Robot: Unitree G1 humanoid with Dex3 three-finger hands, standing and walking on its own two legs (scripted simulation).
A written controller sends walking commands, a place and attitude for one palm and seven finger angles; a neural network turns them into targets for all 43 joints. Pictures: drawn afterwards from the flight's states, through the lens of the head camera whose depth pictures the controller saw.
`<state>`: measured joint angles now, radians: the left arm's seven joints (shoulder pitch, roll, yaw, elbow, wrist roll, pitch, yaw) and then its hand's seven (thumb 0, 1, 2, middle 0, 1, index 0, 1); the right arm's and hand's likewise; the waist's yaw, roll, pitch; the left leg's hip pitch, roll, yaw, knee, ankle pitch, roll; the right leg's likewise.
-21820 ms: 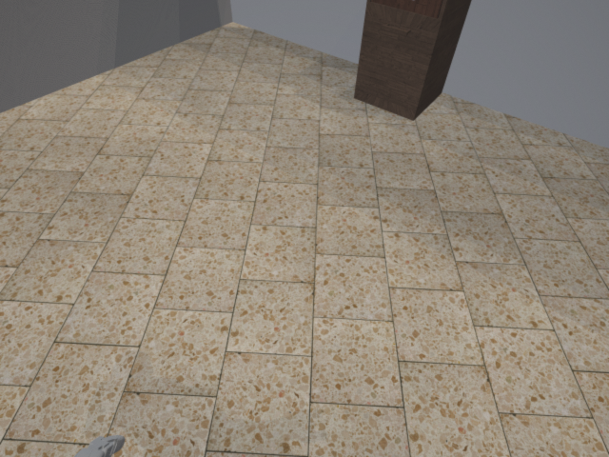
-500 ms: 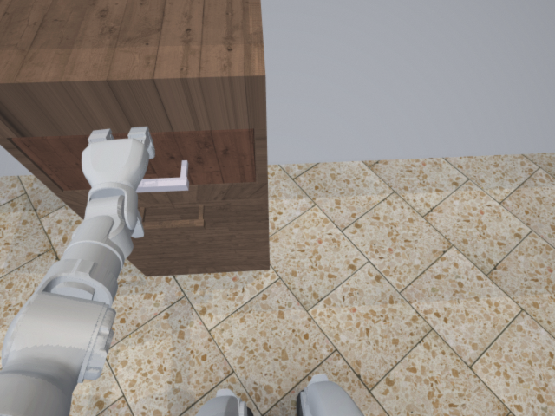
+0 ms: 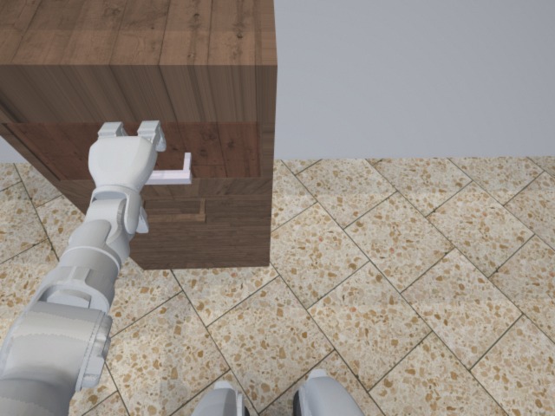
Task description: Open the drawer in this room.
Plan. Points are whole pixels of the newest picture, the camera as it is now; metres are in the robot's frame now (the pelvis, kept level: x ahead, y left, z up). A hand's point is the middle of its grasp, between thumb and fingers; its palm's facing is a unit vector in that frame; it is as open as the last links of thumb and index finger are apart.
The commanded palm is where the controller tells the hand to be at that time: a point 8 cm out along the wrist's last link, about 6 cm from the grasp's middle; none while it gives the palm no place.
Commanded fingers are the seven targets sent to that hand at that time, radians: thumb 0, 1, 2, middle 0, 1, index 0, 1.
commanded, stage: lower the fingers behind the handle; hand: left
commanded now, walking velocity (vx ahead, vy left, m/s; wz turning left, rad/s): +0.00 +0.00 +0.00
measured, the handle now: (148, 168) +0.52 +0.20 -0.04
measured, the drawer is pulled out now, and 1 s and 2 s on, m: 0.00 0.00 0.00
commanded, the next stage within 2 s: close the thumb around the handle in 1.54 s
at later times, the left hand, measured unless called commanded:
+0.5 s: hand (135, 200) +0.46 +0.21 -0.04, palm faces -0.08 -0.04 -1.00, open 13.8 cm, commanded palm +0.46 +0.20 +0.02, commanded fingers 0.00 -0.50 0.30 -0.30 -1.20 -0.30 -1.20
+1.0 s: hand (138, 205) +0.46 +0.21 -0.06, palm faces -0.14 -0.03 -0.99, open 13.9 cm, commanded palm +0.45 +0.20 -0.01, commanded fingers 0.00 -0.50 0.30 -0.30 -1.20 -0.30 -1.20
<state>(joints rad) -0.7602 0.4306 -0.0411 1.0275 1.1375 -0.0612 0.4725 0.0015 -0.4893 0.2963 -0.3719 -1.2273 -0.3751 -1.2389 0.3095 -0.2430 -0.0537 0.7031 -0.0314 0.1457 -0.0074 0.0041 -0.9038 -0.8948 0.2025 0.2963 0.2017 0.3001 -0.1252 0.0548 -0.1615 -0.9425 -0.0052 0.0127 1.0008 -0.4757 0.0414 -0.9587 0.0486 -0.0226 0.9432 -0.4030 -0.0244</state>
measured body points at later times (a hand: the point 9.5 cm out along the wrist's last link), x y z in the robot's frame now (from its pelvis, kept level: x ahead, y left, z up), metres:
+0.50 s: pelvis -0.01 +0.00 -0.02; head +0.12 +0.01 +0.41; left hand +0.46 +0.21 +0.01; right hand +0.01 -0.29 -0.14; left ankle -0.01 +0.09 -0.67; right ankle +0.02 -0.11 -0.67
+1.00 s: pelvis -0.02 +0.00 -0.03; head +0.12 +0.01 +0.40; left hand +0.46 +0.21 -0.01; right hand +0.00 -0.28 -0.15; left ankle -0.01 +0.09 -0.67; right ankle +0.02 -0.11 -0.67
